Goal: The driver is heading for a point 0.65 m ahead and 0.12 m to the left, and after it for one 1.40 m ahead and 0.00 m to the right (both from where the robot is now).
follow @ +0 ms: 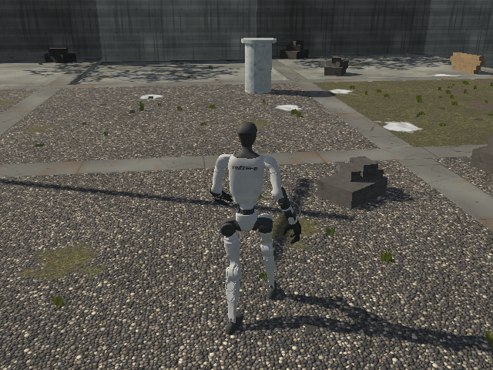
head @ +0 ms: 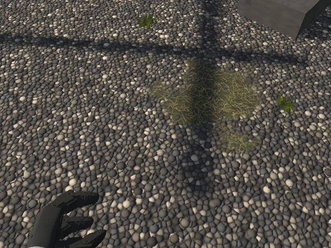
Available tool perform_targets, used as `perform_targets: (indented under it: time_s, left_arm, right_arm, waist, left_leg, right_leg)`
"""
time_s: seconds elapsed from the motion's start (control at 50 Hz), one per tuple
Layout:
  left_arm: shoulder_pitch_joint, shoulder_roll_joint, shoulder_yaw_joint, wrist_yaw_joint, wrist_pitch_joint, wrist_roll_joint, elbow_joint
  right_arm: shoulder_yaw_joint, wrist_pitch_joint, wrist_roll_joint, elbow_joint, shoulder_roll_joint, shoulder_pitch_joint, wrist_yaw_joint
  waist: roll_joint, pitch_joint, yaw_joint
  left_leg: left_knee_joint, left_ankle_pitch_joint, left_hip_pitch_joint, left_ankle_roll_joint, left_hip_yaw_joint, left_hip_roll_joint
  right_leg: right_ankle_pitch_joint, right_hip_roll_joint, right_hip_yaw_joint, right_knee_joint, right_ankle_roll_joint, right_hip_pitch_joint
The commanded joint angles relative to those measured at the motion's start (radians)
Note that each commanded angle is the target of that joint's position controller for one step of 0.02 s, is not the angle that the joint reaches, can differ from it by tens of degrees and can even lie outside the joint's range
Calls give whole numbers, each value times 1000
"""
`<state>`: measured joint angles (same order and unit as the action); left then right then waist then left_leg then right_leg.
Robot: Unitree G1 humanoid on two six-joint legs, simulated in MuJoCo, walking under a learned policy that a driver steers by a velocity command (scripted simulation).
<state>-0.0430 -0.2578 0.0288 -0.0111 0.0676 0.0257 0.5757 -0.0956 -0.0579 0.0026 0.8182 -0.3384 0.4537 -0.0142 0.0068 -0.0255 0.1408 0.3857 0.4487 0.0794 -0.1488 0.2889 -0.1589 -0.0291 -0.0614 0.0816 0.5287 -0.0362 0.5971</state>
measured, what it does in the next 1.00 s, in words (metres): walks ahead, turning left: right foot, then left foot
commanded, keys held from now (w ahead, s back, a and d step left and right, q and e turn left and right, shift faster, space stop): w+q+shift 0.48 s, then w+shift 0.02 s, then shift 0.48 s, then e+shift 0.02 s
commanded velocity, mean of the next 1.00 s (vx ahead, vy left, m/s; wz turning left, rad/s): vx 0.71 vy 0.00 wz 0.68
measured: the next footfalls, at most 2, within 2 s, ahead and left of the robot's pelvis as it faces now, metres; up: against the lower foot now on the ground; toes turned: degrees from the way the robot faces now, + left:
right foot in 0.02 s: +0.22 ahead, -0.17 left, +0.00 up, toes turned +5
left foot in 0.50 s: +0.56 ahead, +0.12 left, +0.00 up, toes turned +32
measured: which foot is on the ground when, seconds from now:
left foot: down 0.00-0.04, up 0.06-0.48, down 0.50-0.88, up 0.90-1.00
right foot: up 0.00-0.00, down 0.02-0.48, up 0.50-0.86, down 0.88-1.00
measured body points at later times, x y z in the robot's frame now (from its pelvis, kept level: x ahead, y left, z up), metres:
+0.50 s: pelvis +0.43 +0.04 -0.03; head +0.46 +0.05 +0.42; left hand +0.25 +0.25 -0.16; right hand +0.76 -0.05 -0.08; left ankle +0.53 +0.10 -0.73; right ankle +0.21 -0.18 -0.66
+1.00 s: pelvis +0.75 +0.17 +0.00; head +0.77 +0.21 +0.44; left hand +0.75 +0.48 -0.10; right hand +0.99 +0.01 -0.12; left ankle +0.56 +0.19 -0.61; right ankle +0.91 +0.20 -0.72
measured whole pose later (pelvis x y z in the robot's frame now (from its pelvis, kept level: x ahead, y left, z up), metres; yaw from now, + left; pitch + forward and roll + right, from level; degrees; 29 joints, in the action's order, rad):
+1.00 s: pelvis +0.75 +0.17 +0.00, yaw +42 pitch +1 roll -1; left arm 0.06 -0.23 -0.02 -0.02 0.09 0.02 0.66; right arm -0.05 0.01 -0.02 0.79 -0.28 0.26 0.02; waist -0.01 -0.07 0.01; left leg 1.33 0.56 -0.38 0.04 0.17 -0.11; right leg -0.04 0.07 -0.04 0.51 0.06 0.49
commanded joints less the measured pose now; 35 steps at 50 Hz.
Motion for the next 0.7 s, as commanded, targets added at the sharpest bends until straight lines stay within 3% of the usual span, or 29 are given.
perform_targets:
  time_s: [0.02,0.04,0.06,0.08,0.1,0.12,0.14,0.18,0.22,0.28,0.34,0.36,0.4,0.42,0.44,0.46,0.48,0.5,0.52,0.54,0.56,0.58,0.62,0.64,0.66,0.7]
  left_arm:
    - [442,-238,-102,42,18,1,51]
    - [649,-299,-122,61,21,31,88]
    - [499,-377,-138,49,18,51,66]
    - [352,-245,-125,41,9,42,29]
    - [307,-168,-105,36,4,30,32]
    - [315,-137,-97,32,3,34,61]
    - [353,-130,-93,35,8,29,100]
    - [400,-96,-85,21,29,8,163]
    - [403,-93,-85,8,46,-4,185]
    - [371,-116,-87,6,62,4,199]
    - [439,-144,-93,13,61,5,235]
    - [457,-162,-96,16,58,6,242]
    - [500,-207,-104,30,43,4,244]
    - [497,-242,-113,39,29,5,237]
    - [471,-272,-122,45,10,9,228]
    - [423,-291,-129,45,-7,11,204]
    - [391,-277,-129,37,-16,15,184]
    - [383,-145,-101,17,-12,26,149]
    - [427,-142,-90,19,9,-6,24]
    - [325,-173,-84,21,34,-5,20]
    - [332,-158,-75,24,42,-15,34]
    - [331,-147,-71,29,33,-2,49]
    - [388,-137,-70,25,-13,23,80]
    - [340,-177,-104,39,22,-43,62]
    - [306,-153,-96,42,33,-38,47]
    - [179,-58,-66,34,52,-17,-1]
  right_arm:
    - [-43,-23,10,-91,-194,-157,-1]
    - [4,-36,20,-132,-27,-182,5]
    - [33,-31,-39,-201,29,-31,2]
    - [31,-6,-1,-151,-57,-106,14]
    - [22,5,19,-156,-88,-177,2]
    - [22,15,25,-156,-84,-213,-13]
    - [26,26,37,-179,-61,-255,-32]
    - [44,53,37,-217,-13,-291,-54]
    - [54,65,35,-257,-4,-343,-62]
    - [61,70,28,-301,-17,-426,-70]
    - [73,68,31,-324,-13,-540,-89]
    - [78,65,29,-326,-2,-559,-93]
    - [72,60,26,-304,-16,-532,-86]
    - [65,59,25,-286,-35,-470,-78]
    - [48,56,23,-250,-69,-340,-67]
    - [23,51,20,-190,-110,-140,-52]
    - [-11,46,18,-119,-152,38,-28]
    - [-37,58,-5,-115,-219,-47,-4]
    - [-46,70,39,-185,-308,-95,-5]
    - [-43,68,33,-185,-244,-57,13]
    - [-28,54,26,-151,-194,-94,25]
    - [-13,36,20,-135,-151,-131,31]
    - [15,9,4,-135,-93,-188,32]
    - [16,-24,-33,-178,-52,-264,14]
    - [15,-34,-50,-160,-66,-280,12]
    - [9,-25,-42,-129,-78,-256,36]
  waist:
    - [19,258,-331]
    - [-182,375,-373]
    - [-515,459,-195]
    - [-253,277,-201]
    - [-128,167,-204]
    - [-40,101,-198]
    - [-46,58,-190]
    - [-94,8,-164]
    - [-88,-9,-146]
    - [-78,-59,-117]
    - [-33,-129,-149]
    - [-37,-130,-151]
    - [-74,-71,-127]
    - [-109,-22,-82]
    - [-127,50,-6]
    - [-140,133,82]
    - [-76,201,143]
    - [179,137,28]
    - [217,330,-44]
    - [3,292,0]
    - [-65,122,-69]
    - [-127,35,-129]
    - [-140,-5,-198]
    - [-146,35,-194]
    - [-137,33,-205]
    - [-81,11,-171]
  left_leg:
    - [486,-835,-341,5,68,111]
    - [842,-166,-538,-1,-15,46]
    - [1044,78,-807,24,-124,-2]
    - [1091,-56,-893,18,-153,104]
    - [1034,-135,-887,27,-188,147]
    - [997,-162,-858,39,-197,181]
    - [970,-164,-847,44,-193,211]
    - [953,-180,-869,55,-202,250]
    - [920,-251,-889,60,-222,259]
    - [775,-392,-871,61,-264,255]
    - [537,-447,-812,24,-391,221]
    - [463,-443,-759,1,-433,197]
    - [405,-392,-644,-33,-507,113]
    - [390,-340,-573,-50,-508,85]
    - [388,-282,-434,-70,-496,55]
    - [366,-231,-222,-100,-457,35]
    - [268,-211,61,-134,-367,41]
    - [225,-226,182,-166,-85,210]
    - [47,-298,429,-365,460,434]
    - [-67,-380,355,-332,479,457]
    - [-75,-579,155,-298,361,446]
    - [-60,-775,-30,-255,239,404]
    - [-72,-1036,-262,-200,53,337]
    - [-80,-920,-264,-199,95,333]
    - [-79,-925,-300,-178,43,310]
    - [-68,-1032,-391,-119,-102,204]
  right_leg:
    - [-185,21,-29,28,36,-756]
    - [-549,-238,238,0,43,-980]
    - [-798,-453,890,-290,150,-1040]
    - [-952,-389,811,-311,173,-879]
    - [-790,-335,583,-280,162,-755]
    - [-573,-292,421,-278,149,-656]
    - [-449,-255,296,-286,135,-591]
    - [-289,-229,143,-319,107,-537]
    - [-130,-219,10,-353,95,-510]
    - [33,-180,-179,-405,80,-466]
    - [221,-140,-314,-439,55,-516]
    - [384,-138,-350,-419,40,-542]
    - [891,-149,-380,-290,26,-643]
    - [1060,-175,-376,-185,23,-682]
    - [1161,-200,-366,-7,32,-678]
    - [1162,-221,-340,233,54,-604]
    - [824,-181,-333,572,55,-405]
    - [-330,22,-320,953,33,-73]
    - [-483,95,-116,1197,-2,240]
    - [-375,35,-24,1140,1,294]
    - [-329,-9,-32,1034,2,253]
    - [-335,-47,-42,937,-5,163]
    - [-371,-73,-48,800,-20,-11]
    - [-363,-74,5,768,-32,12]
    - [-344,-90,-9,652,-36,10]
    - [-199,-38,-91,412,-36,-36]
Velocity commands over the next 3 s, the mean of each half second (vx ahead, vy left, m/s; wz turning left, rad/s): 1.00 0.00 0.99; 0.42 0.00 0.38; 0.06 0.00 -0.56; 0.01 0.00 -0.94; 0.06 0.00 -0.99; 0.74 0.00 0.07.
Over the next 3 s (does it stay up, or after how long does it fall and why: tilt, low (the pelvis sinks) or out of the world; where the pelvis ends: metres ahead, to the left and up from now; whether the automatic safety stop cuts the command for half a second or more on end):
stays up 0.96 -0.01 -0.02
